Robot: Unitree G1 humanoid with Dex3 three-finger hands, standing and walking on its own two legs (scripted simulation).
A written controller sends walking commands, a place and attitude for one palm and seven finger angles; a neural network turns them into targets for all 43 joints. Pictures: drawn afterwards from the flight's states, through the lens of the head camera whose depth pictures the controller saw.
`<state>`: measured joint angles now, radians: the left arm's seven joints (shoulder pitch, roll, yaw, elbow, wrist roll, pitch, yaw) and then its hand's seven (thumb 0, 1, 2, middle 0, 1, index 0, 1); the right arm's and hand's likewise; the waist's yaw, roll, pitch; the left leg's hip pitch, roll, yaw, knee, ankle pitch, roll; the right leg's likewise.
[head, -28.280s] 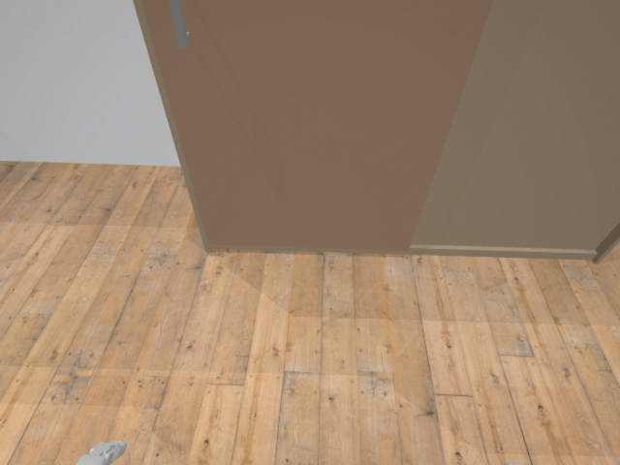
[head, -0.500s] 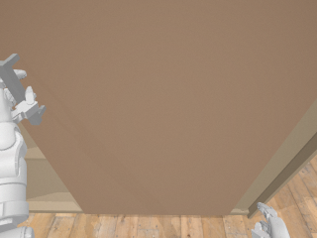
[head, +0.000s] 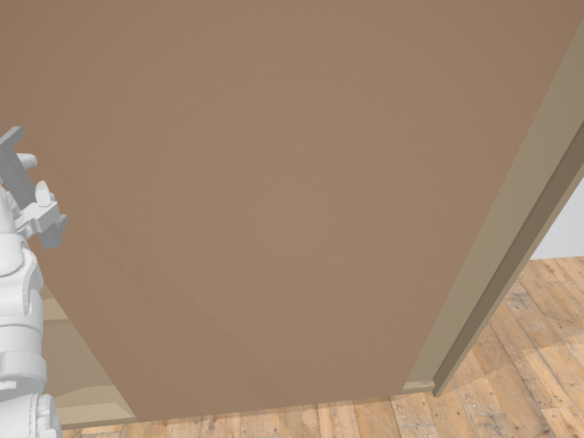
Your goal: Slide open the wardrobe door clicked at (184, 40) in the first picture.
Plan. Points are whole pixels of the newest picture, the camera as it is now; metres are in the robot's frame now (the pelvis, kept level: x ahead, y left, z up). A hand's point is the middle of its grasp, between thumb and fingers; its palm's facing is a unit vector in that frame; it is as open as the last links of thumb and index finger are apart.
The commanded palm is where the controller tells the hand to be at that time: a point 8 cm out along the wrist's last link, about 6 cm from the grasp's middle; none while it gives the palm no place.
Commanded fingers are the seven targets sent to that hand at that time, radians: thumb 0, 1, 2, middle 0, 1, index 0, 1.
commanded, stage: stop walking and hold the door there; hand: left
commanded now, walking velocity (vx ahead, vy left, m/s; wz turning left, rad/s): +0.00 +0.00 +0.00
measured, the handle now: (34, 190) +0.40 +0.37 +0.18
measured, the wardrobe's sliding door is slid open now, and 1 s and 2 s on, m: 0.68 0.68 0.68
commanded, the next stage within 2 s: none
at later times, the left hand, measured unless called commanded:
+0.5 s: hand (43, 209) +0.36 +0.34 +0.18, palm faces +0.53 -0.82 -0.22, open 6.3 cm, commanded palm +0.31 +0.38 +0.15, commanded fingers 0.00 0.90 0.90 -0.45 -1.40 -0.45 -1.40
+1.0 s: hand (43, 211) +0.35 +0.34 +0.18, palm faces +0.36 -0.92 -0.17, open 5.8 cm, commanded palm +0.32 +0.37 +0.15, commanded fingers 0.00 0.90 0.90 -0.45 -1.40 -0.45 -1.40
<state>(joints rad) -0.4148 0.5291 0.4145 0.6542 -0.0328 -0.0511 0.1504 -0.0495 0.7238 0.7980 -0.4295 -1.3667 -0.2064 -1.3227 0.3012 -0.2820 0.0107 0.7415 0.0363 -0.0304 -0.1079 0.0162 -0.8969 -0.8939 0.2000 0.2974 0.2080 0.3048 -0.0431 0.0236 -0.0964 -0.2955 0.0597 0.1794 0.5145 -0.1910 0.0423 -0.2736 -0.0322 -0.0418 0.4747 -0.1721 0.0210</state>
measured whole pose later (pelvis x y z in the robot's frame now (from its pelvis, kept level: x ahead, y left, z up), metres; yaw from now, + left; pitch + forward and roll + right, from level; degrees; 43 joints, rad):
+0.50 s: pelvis +0.00 +0.03 -0.01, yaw +4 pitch -2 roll -1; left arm -0.48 0.47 0.32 0.66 -0.02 -0.11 0.11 -0.09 0.66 0.83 -0.46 -1.40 -0.26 -1.35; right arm 0.26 -0.32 -0.03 0.72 0.05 0.01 -0.10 0.01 -0.90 -0.89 0.20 0.30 0.21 0.30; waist -0.01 0.05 -0.06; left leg -0.36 -0.01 0.09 0.67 -0.35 0.00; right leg -0.30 -0.11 -0.07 0.56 -0.22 0.06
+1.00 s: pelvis -0.04 +0.10 +0.00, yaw +2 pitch -2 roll -2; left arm -0.54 0.36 0.19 0.54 -0.06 -0.04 0.11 -0.07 0.74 0.81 -0.46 -1.40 -0.28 -1.39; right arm 0.24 -0.24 0.05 0.71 0.03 -0.02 -0.09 0.01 -0.90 -0.89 0.20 0.30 0.21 0.31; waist 0.01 0.05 -0.02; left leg -0.33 -0.02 0.21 0.52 -0.18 0.06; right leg -0.20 -0.01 -0.12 0.53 -0.29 -0.01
